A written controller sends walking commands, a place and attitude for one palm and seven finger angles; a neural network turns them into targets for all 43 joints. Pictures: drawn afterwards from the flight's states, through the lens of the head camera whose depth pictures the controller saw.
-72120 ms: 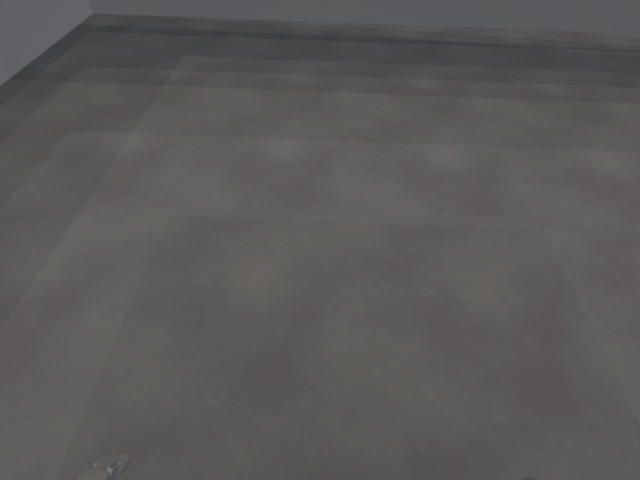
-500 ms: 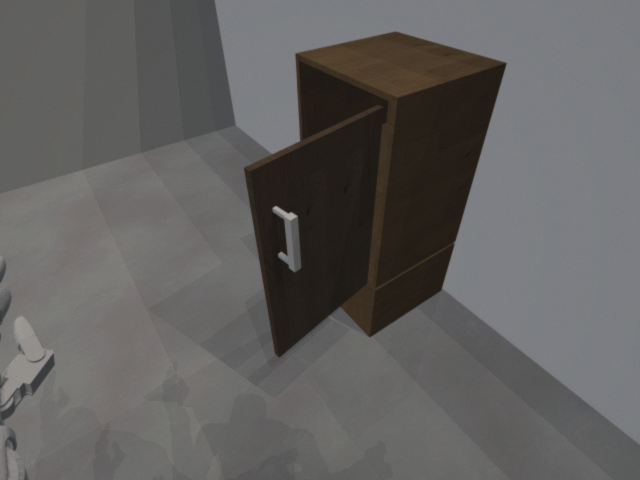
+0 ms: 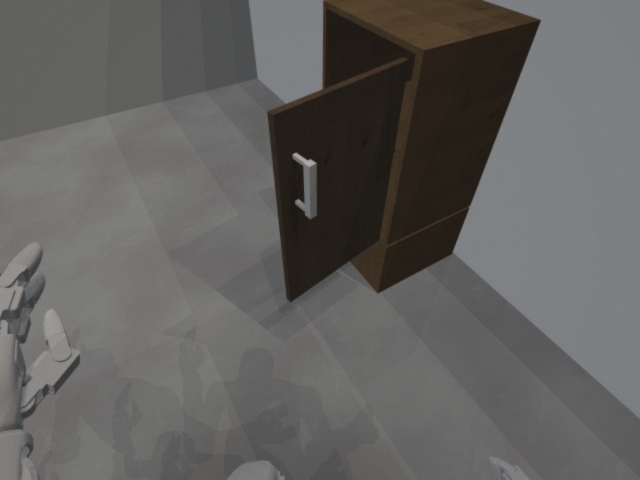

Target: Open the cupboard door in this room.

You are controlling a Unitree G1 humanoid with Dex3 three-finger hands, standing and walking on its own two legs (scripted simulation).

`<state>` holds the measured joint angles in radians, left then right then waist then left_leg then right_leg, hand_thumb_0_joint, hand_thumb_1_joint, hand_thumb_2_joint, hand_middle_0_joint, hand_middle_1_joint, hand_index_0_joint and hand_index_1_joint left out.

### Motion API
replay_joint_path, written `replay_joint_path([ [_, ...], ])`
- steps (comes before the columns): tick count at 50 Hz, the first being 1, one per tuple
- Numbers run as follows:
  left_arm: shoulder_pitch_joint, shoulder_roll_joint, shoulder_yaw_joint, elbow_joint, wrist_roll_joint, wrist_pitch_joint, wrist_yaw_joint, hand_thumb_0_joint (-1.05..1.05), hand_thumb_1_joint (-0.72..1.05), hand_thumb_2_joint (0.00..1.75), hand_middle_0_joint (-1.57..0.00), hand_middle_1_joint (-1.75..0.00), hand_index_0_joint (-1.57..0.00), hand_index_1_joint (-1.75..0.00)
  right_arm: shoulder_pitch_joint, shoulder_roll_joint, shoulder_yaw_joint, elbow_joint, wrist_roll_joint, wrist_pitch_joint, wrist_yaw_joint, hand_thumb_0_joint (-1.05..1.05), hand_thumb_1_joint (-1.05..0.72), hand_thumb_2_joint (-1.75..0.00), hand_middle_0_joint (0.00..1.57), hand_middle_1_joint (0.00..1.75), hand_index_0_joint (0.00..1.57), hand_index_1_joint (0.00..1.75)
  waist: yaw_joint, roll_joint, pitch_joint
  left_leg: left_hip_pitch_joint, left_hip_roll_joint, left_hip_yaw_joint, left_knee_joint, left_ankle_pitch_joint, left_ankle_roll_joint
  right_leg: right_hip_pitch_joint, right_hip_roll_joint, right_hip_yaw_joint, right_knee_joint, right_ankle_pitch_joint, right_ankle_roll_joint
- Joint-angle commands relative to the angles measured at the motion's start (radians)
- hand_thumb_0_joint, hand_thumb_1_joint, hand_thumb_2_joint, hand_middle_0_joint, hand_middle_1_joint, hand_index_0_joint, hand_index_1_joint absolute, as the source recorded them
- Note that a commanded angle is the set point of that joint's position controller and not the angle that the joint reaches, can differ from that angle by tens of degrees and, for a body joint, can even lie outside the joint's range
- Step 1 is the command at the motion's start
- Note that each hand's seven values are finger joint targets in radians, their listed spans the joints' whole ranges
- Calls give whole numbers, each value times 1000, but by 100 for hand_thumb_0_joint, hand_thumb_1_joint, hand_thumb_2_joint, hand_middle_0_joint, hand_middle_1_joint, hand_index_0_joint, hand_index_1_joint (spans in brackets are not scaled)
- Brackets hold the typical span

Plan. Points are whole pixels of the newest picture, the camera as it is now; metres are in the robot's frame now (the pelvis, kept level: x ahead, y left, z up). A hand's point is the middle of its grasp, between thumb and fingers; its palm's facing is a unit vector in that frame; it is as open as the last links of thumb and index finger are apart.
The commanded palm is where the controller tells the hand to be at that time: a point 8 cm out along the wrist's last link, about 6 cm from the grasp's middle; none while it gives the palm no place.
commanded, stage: stop stepping back and stand still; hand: left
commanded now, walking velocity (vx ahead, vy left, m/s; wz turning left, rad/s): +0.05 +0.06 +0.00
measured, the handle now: (304, 186) +0.68 +0.11 -0.04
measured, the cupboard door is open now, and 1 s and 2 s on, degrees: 100 100 100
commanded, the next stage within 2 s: let the arm hang, fingers relaxed in 0.12 s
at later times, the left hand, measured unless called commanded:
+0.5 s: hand out of the picture +0.12 +0.18 -0.16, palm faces +0.05 -0.99 -0.10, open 7.2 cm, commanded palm none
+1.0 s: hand out of the picture +0.00 +0.23 -0.17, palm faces +0.03 -0.98 -0.21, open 7.3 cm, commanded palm none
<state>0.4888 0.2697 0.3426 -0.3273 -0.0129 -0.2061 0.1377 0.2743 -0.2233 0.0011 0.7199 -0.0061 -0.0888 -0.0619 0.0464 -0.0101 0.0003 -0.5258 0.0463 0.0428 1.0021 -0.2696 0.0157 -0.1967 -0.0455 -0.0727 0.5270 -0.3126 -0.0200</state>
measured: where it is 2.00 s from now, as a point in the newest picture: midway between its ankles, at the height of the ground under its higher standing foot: outside the picture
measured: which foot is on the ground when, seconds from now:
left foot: up 0.00-0.10, down 0.12-1.00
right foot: down 0.00-1.00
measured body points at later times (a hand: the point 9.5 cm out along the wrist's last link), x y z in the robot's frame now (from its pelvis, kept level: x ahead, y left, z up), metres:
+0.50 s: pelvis +0.02 +0.03 -0.01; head +0.02 +0.04 +0.44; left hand +0.12 +0.23 -0.14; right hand +0.10 -0.19 -0.15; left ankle +0.04 +0.15 -0.74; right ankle +0.01 -0.07 -0.74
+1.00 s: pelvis +0.02 +0.05 +0.01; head +0.02 +0.04 +0.46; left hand +0.00 +0.28 -0.15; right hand +0.01 -0.16 -0.16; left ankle +0.04 +0.15 -0.74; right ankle +0.01 -0.07 -0.74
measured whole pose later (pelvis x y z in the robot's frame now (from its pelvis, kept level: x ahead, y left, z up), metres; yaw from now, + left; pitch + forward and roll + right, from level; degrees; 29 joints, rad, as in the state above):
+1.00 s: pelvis +0.02 +0.05 +0.01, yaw -1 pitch -2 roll +0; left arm 0.32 0.16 0.01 1.14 0.01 0.01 0.02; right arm 0.28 -0.14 0.01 1.13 -0.02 0.01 -0.02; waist 0.01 0.02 0.04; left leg -0.18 0.00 0.08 0.41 -0.19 0.03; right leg -0.14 -0.04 -0.07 0.41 -0.23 0.01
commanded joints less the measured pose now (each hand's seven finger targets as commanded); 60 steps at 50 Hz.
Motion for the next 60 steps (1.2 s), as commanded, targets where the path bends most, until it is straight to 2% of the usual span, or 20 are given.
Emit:
replay_joint_path([
  [1,-192,381,191,-491,14,-115,52,0,90,90,-20,-30,-20,-30,-176,-68,-41,-215,-9,-107,-37,0,-90,-90,20,30,20,30,-27,-82,-18,253,-26,72,-349,27,21,-103,-198,178,-242,64,-117],
  [4,-35,372,241,-504,-7,-114,64,0,90,90,-20,-30,-20,-30,-128,-81,-54,-227,-6,-120,-44,0,-90,-90,20,30,20,30,-41,115,-85,423,-22,50,-562,54,11,-80,-118,137,-74,38,-62],
  [6,-8,341,254,-511,-18,-121,68,0,90,90,-20,-30,-20,-30,-115,-115,-59,-247,2,-110,-33,0,-90,-90,20,30,20,30,-39,397,-122,494,214,-294,-654,163,113,-210,40,14,215,-147,22],
  [7,7,344,266,-472,-16,-122,65,0,90,90,-20,-30,-20,-30,-108,-102,-62,-252,2,-111,-24,0,-90,-90,20,30,20,30,-39,355,-107,474,273,-341,-689,293,155,-256,64,13,329,-254,29],
  [10,85,321,268,-326,-26,-93,46,0,90,90,-20,-30,-20,-30,-86,-96,-64,-218,8,-111,-9,0,-90,-90,20,30,20,30,-61,260,-88,397,203,-141,-596,469,113,-146,43,-12,181,-137,36],
  [11,-49,33,-222,332,67,134,-94,0,90,90,-20,-30,-20,-30,-139,-229,-104,-55,-5,-78,58,0,-90,-90,20,30,20,30,-112,221,-72,365,127,-92,-464,656,67,-218,4,35,128,0,33],
  [12,-41,-20,-247,388,50,223,-117,0,90,90,-20,-30,-20,-30,-93,-158,-98,-58,7,-18,55,0,-90,-90,20,30,20,30,-74,179,-118,385,130,-52,-457,679,44,-175,5,40,93,13,36],
  [13,-32,-40,-263,384,43,245,-124,0,90,90,-20,-30,-20,-30,-88,-135,-82,-84,7,-3,51,0,-90,-90,20,30,20,30,-63,161,-112,340,137,-44,-470,590,39,-133,5,25,65,23,38],
  [15,-71,14,-260,505,43,217,-134,0,90,90,-20,-30,-20,-30,-89,-108,-49,-63,10,15,54,0,-90,-90,20,30,20,30,-30,-85,-128,209,112,-56,-468,359,24,15,-54,70,-37,264,21],
  [17,-160,94,-248,619,48,209,-138,0,90,90,-20,-30,-20,-30,-60,-80,-30,-34,6,41,63,0,-90,-90,20,30,20,30,-60,-337,-85,180,25,-20,-426,72,-11,-38,-189,163,-105,302,-41],
  [18,-187,93,-248,686,50,207,-132,0,90,90,-20,-30,-20,-30,-65,-86,-31,-13,-13,61,59,0,-90,-90,20,30,20,30,-58,-474,-31,188,-8,-11,-384,-8,-12,-84,-173,171,-145,289,-62],
  [19,-209,95,-253,750,49,210,-126,0,90,90,-20,-30,-20,-30,-82,-94,-37,3,-21,79,59,0,-90,-90,20,30,20,30,-55,-466,31,170,-23,-1,-348,-87,-12,-112,-180,163,-166,281,-82],
  [21,-219,90,-268,851,44,210,-120,0,90,90,-20,-30,-20,-30,-80,-76,-29,43,-25,94,64,0,-90,-90,20,30,20,30,-58,-302,63,188,-24,0,-379,-64,-11,-106,-163,159,-153,317,-92],
  [24,-195,61,-291,990,27,205,-113,0,90,90,-20,-30,-20,-30,-41,-80,-12,129,-25,83,66,0,-90,-90,20,30,20,30,-50,90,12,303,46,-85,-553,299,6,-83,-63,96,-60,174,-19],
  [25,-167,39,-296,1044,24,205,-110,0,90,90,-20,-30,-20,-30,-52,-79,-10,152,-26,81,61,0,-90,-90,20,30,20,30,-39,202,11,261,68,-107,-587,230,21,-43,-44,91,-83,84,-9],
  [27,-123,-4,-275,1114,31,204,-107,0,90,90,-20,-30,-20,-30,-49,-38,-20,180,-31,82,50,0,-90,-90,20,30,20,30,-32,301,-5,222,59,-104,-634,99,24,25,-37,71,-106,99,-14],
  [33,-164,3,-296,1250,23,190,-111,0,90,90,-20,-30,-20,-30,25,-44,-23,261,-18,77,38,0,-90,-90,20,30,20,30,-47,87,-85,317,63,-83,-609,222,13,92,-62,63,-150,217,-23],
  [37,-170,10,-307,1325,22,196,-112,0,90,90,-20,-30,-20,-30,41,-49,-17,307,-14,81,34,0,-90,-90,20,30,20,30,-47,22,22,311,67,-79,-646,196,12,46,-65,64,-184,170,-19],
  [48,-132,-15,-325,1433,21,199,-103,0,90,90,-20,-30,-20,-30,73,-16,-13,392,-13,91,34,0,-90,-90,20,30,20,30,-54,-23,104,320,54,-65,-697,41,12,-20,-61,83,-215,67,-8],
  [60,-98,-59,-316,1458,25,198,-97,0,90,90,-20,-30,-20,-30,98,28,-15,413,-14,82,28,0,-90,-90,20,30,20,30,-50,42,105,298,50,-65,-707,36,14,-13,-58,76,-190,87,-5],
])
